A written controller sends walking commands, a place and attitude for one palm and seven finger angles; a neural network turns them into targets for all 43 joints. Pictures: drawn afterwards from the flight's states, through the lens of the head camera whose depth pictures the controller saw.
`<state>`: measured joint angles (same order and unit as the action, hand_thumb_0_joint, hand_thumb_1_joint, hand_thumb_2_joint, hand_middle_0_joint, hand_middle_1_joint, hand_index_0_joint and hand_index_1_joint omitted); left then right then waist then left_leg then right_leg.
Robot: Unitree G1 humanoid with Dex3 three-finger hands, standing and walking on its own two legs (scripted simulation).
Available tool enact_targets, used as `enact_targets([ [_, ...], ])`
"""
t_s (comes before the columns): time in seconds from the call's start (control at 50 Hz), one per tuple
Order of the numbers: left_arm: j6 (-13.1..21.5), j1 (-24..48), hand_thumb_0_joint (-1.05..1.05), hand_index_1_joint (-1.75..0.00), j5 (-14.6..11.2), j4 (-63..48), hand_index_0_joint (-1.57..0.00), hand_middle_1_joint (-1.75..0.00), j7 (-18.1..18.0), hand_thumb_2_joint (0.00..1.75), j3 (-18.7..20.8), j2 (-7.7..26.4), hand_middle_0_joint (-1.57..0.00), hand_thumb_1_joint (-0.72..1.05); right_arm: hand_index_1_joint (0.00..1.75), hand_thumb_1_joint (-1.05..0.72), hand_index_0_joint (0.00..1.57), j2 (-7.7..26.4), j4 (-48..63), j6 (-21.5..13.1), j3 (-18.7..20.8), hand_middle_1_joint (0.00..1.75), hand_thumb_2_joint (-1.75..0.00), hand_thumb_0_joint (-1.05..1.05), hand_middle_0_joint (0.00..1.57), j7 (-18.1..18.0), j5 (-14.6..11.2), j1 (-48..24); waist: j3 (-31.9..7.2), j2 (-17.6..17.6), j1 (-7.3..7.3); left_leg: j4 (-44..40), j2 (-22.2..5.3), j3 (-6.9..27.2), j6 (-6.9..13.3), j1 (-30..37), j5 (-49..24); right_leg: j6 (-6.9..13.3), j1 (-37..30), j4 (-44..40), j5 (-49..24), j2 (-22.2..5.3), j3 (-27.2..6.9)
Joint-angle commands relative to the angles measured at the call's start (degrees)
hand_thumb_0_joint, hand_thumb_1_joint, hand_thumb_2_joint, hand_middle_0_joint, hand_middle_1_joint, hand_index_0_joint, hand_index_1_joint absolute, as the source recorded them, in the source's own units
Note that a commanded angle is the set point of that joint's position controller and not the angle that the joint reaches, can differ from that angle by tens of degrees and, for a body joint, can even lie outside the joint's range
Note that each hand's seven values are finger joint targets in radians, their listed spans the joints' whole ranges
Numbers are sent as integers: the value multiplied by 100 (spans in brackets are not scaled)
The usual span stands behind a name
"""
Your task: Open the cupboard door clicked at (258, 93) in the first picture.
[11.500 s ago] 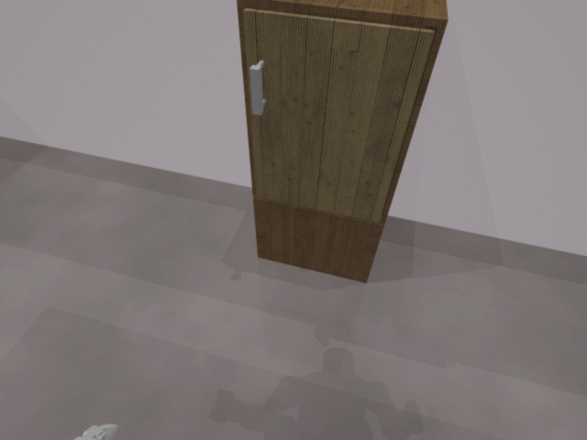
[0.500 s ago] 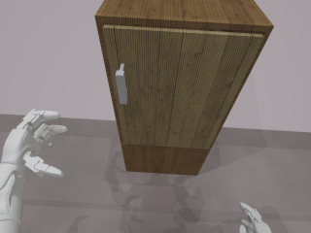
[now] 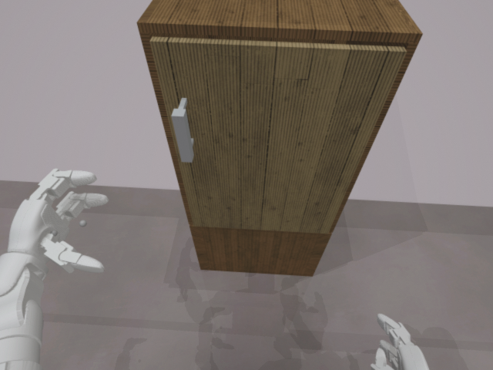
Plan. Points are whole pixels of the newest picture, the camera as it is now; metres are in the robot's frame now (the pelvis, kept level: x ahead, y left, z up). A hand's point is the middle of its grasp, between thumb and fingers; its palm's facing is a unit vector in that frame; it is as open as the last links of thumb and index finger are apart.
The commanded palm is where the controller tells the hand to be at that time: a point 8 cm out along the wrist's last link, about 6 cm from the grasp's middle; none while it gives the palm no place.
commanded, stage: move the hooked fingers beside the handle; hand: left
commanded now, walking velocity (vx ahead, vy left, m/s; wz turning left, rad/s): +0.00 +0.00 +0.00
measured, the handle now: (185, 130) +0.55 +0.16 +0.07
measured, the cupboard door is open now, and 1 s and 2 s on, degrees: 0 0 0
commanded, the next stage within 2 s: none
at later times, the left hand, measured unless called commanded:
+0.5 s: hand (106, 187) +0.38 +0.26 +0.08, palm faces -0.02 -1.00 +0.02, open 14.0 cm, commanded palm +0.35 +0.31 +0.08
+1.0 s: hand (135, 163) +0.44 +0.23 +0.08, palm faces -0.01 -1.00 +0.00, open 14.0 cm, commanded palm +0.42 +0.29 +0.08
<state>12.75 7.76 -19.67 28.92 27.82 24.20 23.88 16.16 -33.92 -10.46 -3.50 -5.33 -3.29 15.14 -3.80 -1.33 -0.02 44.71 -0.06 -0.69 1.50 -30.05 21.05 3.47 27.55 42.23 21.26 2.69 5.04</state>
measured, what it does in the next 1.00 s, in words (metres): stands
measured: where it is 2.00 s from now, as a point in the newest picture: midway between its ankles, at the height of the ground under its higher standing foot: outside the picture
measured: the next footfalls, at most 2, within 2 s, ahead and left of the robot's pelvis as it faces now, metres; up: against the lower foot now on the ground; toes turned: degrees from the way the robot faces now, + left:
none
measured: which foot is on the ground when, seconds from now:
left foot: down 0.00-1.00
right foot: down 0.00-1.00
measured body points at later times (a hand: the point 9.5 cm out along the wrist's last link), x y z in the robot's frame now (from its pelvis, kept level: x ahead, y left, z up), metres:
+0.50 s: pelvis +0.01 +0.02 +0.00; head +0.05 +0.03 +0.45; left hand +0.37 +0.32 +0.09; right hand +0.10 -0.24 -0.10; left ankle +0.02 +0.10 -0.71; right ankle +0.00 -0.08 -0.71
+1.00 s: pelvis +0.01 +0.03 -0.01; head +0.07 +0.04 +0.44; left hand +0.43 +0.29 +0.08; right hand +0.07 -0.24 -0.12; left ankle +0.02 +0.10 -0.71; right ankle +0.00 -0.08 -0.71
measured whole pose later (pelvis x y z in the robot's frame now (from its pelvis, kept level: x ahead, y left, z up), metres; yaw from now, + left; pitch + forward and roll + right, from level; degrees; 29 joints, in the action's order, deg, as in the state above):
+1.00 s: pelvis +0.01 +0.03 -0.01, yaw -1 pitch +12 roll -2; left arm 18.1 35.1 -11.2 53.3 18.2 19.5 24.3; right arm 15.9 -36.1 -2.7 -2.5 -2.4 -2.2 20.5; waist -4.7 -0.9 4.4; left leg 47.5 0.7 -2.4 3.4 -37.4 22.4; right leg 1.5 35.1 44.7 21.8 1.8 3.4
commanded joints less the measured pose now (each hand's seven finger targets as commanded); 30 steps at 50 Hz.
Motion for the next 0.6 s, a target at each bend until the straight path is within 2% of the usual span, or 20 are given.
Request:
enact_targets([
  [0.0, 480, 2068, 0, -120, -127, -807, -30, -120, 27, 30, 575, 1867, -30, -50, 30, -90, 20, 761, 654, -238, 342, 30, -90, 0, 20, -86, -3, -145, -1161, -212, 126, -440, 49, 168, 81, 284, -919, -286, -620, -783, -1086, -291, -935],
  [0.02, 468, 2211, 0, -120, -109, -646, -30, -120, 58, 30, 499, 1836, -30, -50, 30, -90, 20, 770, 640, -220, 337, 30, -90, 0, 20, -93, -17, -132, -1139, -158, 174, -434, 49, 153, 84, 230, -863, -301, -595, -796, -1035, -304, -956],
  [0.06, 459, 2366, 0, -120, -38, -534, -30, -120, 111, 30, 394, 1819, -30, -50, 30, -90, 20, 778, 625, -215, 347, 30, -90, 0, 20, -93, -32, -99, -1247, -428, 162, -463, 47, 173, 82, 315, -907, -263, -540, -751, -1050, -292, -872],
  [0.08, 416, 2426, 0, -120, -61, -402, -30, -120, 149, 30, 383, 1828, -30, -50, 30, -90, 20, 798, 646, -193, 347, 30, -90, 0, 20, -93, -25, -77, -1304, -264, 150, -417, 43, 173, 81, 280, -941, -270, -588, -716, -1108, -282, -912],
  [0.12, 402, 2624, 0, -120, -27, -243, -30, -120, 165, 30, 326, 1834, -30, -50, 30, -90, 20, 806, 625, -170, 354, 30, -90, 0, 20, -94, -38, -26, -1353, -255, 183, -418, 42, 174, 91, 246, -959, -276, -557, -706, -1163, -286, -893],
  [0.16, 410, 2662, 0, -120, -21, 1, -30, -120, 141, 30, 436, 1944, -30, -50, 30, -90, 20, 835, 622, -140, 361, 30, -90, 0, 20, -82, -32, 26, -1363, -151, 161, -418, 40, 184, 83, 152, -929, -278, -532, -682, -1117, -277, -873],
  [0.18, 427, 2658, 0, -120, -38, 92, -30, -120, 131, 30, 599, 2115, -30, -50, 30, -90, 20, 864, 624, -120, 378, 30, -90, 0, 20, -71, -16, 88, -1406, 86, 102, -398, 26, 204, 85, 120, -1038, -255, -625, -606, -1253, -248, -835],
  [0.26, 565, 2813, 0, -120, 36, -80, -30, -120, 14, 30, 437, 1895, -30, -50, 30, -90, 20, 829, 666, -79, 420, 30, -90, 0, 20, -23, -15, 182, -1734, -422, 80, -457, 38, 183, 77, 459, -1286, -221, -510, -483, -1513, -184, -649],
  [0.28, 580, 2734, 0, -120, 30, -104, -30, -120, -8, 30, 497, 1960, -30, -50, 30, -90, 20, 849, 705, -61, 418, 30, -90, 0, 20, 2, 13, 223, -1765, -337, 28, -441, 29, 211, 77, 494, -1459, -185, -567, -416, -1680, -152, -610],
  [0.3, 608, 2754, 0, -120, 71, -228, -30, -120, -43, 30, 494, 1978, -30, -50, 30, -90, 20, 845, 697, -46, 435, 30, -90, 0, 20, 20, 10, 244, -1889, -439, 39, -448, 20, 209, 76, 557, -1570, -194, -579, -389, -1795, -149, -598],
  [0.32, 600, 2689, 0, -120, 80, -198, -30, -120, -75, 30, 365, 1778, -30, -50, 30, -90, 20, 831, 699, -23, 442, 30, -90, 0, 20, 31, 10, 282, -1887, -299, 79, -464, 15, 220, 80, 616, -1652, -199, -533, -377, -1861, -130, -541],
  [0.34, 590, 2679, 0, -120, 108, -144, -30, -120, -119, 30, 382, 1795, -30, -50, 30, -90, 20, 846, 692, -3, 452, 30, -90, 0, 20, 34, 4, 305, -1778, -301, 80, -493, -4, 239, 67, 605, -1619, -196, -417, -388, -1776, -118, -504],
  [0.36, 572, 2750, 0, -120, 112, -108, -30, -120, -147, 30, 254, 1634, -30, -50, 30, -90, 20, 844, 680, 18, 452, 30, -90, 0, 20, 41, -1, 315, -1662, -258, 142, -525, -18, 269, 57, 631, -1586, -196, -278, -396, -1678, -101, -446],
  [0.38, 577, 2858, 0, -120, 91, -214, -30, -120, -162, 30, 239, 1638, -30, -50, 30, -90, 20, 860, 716, 28, 465, 30, -90, 0, 20, 50, 2, 326, -1676, -212, 132, -505, -23, 294, 57, 676, -1666, -171, -281, -365, -1689, -77, -433],
  [0.42, 536, 3002, 0, -120, 153, -250, -30, -120, -250, 30, 147, 1539, -30, -50, 30, -90, 20, 850, 677, 65, 473, 30, -90, 0, 20, 52, 4, 366, -1732, -454, 173, -540, -37, 317, 23, 854, -1677, -173, -114, -388, -1597, -80, -408],
  [0.46, 513, 3256, 0, -120, 234, -139, -30, -120, -367, 30, -75, 1331, -30, -50, 30, -90, 20, 854, 637, 97, 463, 30, -90, 0, 20, 63, 9, 418, -1562, -429, 250, -605, -78, 437, -28, 958, -1609, -161, 185, -389, -1343, -63, -314],
  [0.48, 527, 3439, 0, -120, 250, -127, -30, -120, -410, 30, -52, 1402, -30, -50, 30, -90, 20, 878, 615, 111, 466, 30, -90, 0, 20, 61, 21, 442, -1488, -357, 272, -572, -85, 446, -23, 928, -1613, -139, 207, -373, -1335, -48, -315],
  [0.5, 548, 3521, 0, -120, 296, -145, -30, -120, -479, 30, 66, 1545, -30, -50, 30, -90, 20, 889, 587, 130, 486, 30, -90, 0, 20, 67, 35, 476, -1632, -324, 262, -571, -84, 448, -28, 960, -1618, -155, 162, -373, -1350, -54, -333],
  [0.56, 619, 3758, 0, -120, 420, -68, -30, -120, -650, 30, -174, 1285, -30, -50, 30, -90, 20, 861, 539, 175, 474, 30, -90, 0, 20, 93, 56, 542, -1758, -508, 318, -574, -119, 542, -106, 1236, -1784, -152, 385, -330, -1269, -60, -287],
  [0.58, 650, 3932, 0, -120, 439, -21, -30, -120, -685, 30, -173, 1339, -30, -50, 30, -90, 20, 884, 501, 199, 476, 30, -90, 0, 20, 95, 62, 580, -1747, -454, 344, -532, -142, 560, -124, 1276, -1942, -136, 414, -304, -1332, -48, -281],
])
